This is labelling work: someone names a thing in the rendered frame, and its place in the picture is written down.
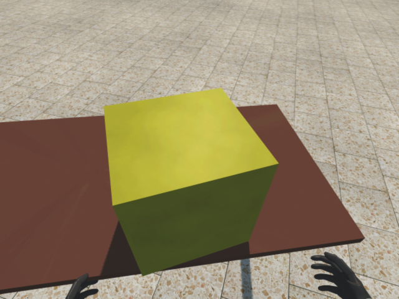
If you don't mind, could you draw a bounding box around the table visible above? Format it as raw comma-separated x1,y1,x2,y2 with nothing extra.
0,104,365,294

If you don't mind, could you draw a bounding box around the carton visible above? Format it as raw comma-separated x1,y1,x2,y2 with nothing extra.
103,88,279,276

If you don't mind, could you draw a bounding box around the left robot hand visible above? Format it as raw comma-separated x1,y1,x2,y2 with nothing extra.
65,273,99,299

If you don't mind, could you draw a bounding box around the right robot hand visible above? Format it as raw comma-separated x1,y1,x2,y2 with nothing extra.
311,252,372,299

